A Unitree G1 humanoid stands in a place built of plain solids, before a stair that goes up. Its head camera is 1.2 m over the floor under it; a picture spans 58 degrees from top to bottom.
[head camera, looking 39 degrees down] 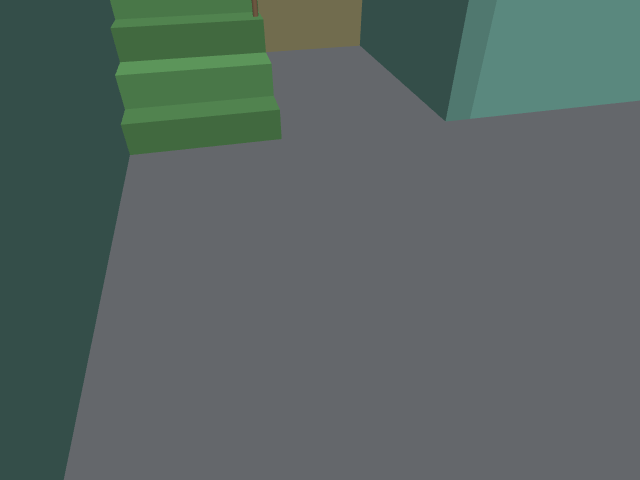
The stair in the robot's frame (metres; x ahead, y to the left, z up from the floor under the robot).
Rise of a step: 0.20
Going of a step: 0.23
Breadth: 0.89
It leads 14 degrees to the left of straight ahead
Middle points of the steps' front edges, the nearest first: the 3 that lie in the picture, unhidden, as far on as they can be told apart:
2.37 0.67 0.19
2.59 0.72 0.38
2.83 0.78 0.58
